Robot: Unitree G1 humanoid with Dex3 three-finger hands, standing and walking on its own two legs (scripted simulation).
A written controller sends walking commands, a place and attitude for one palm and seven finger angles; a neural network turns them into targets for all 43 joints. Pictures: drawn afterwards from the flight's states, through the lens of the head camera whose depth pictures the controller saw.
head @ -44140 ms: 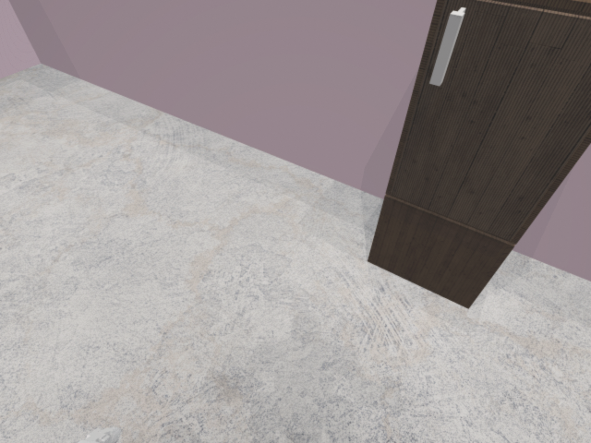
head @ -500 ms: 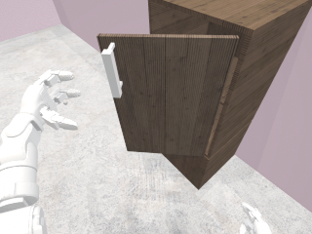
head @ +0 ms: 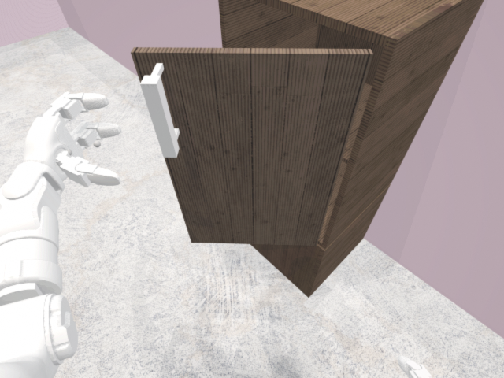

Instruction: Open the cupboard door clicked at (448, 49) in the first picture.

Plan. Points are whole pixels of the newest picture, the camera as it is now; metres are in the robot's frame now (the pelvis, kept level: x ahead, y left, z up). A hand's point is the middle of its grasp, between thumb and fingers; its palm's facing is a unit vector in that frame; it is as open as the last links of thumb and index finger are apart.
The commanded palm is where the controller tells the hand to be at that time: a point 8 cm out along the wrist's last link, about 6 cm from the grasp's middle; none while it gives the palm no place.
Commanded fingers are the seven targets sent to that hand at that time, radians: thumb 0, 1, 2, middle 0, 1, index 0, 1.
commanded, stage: move the hooked fingers beside the handle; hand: left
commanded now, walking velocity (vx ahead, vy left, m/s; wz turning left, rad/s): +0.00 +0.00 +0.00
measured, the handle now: (165, 112) +0.51 +0.17 +0.16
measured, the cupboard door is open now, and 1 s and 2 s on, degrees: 44 44 44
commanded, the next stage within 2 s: slide the fingers in behind the handle in 1.42 s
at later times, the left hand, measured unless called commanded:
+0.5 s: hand (116, 123) +0.47 +0.24 +0.17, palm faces +0.00 -1.00 +0.01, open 14.0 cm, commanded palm +0.44 +0.29 +0.16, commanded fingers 0.00 -0.50 0.30 -0.30 -1.20 -0.30 -1.20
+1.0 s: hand (119, 127) +0.47 +0.24 +0.16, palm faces -0.02 -1.00 +0.01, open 14.0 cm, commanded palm +0.45 +0.28 +0.16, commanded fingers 0.00 -0.50 0.30 -0.30 -1.20 -0.30 -1.20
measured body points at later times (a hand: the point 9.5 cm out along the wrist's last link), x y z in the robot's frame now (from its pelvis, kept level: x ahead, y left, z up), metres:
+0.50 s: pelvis +0.00 +0.01 +0.00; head +0.05 +0.01 +0.44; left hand +0.46 +0.29 +0.17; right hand +0.03 -0.26 -0.12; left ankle -0.04 +0.11 -0.74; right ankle +0.02 -0.10 -0.74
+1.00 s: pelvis +0.00 +0.02 -0.01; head +0.06 +0.02 +0.44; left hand +0.46 +0.29 +0.16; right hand +0.06 -0.25 -0.12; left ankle -0.04 +0.11 -0.74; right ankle +0.02 -0.10 -0.74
